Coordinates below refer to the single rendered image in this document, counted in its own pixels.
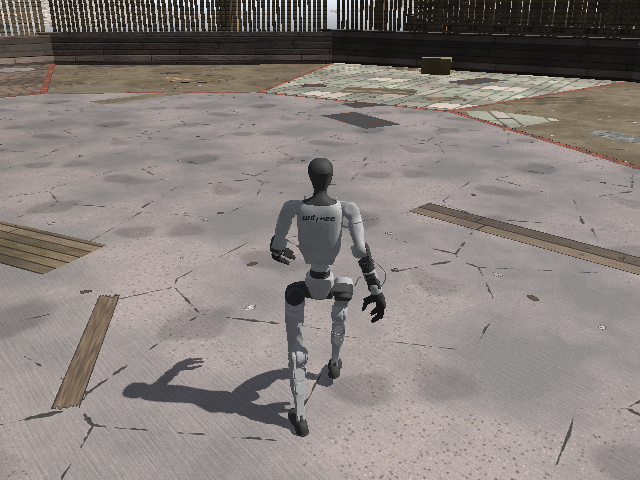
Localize robot right foot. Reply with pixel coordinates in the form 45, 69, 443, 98
328, 358, 342, 379

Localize robot right forearm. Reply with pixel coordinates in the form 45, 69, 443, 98
358, 242, 382, 295

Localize robot left foot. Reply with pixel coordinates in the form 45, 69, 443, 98
288, 408, 309, 437

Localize right robot upper arm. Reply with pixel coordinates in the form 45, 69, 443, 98
341, 201, 368, 259

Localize robot left forearm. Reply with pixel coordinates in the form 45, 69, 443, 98
270, 235, 282, 256

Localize left robot upper arm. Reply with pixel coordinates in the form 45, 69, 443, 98
271, 200, 300, 251

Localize right robot hand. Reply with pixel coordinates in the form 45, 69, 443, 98
362, 292, 386, 323

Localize robot foot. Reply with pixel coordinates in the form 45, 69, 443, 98
288, 408, 309, 437
328, 358, 342, 379

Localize left robot hand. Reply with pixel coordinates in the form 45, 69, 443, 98
271, 248, 296, 265

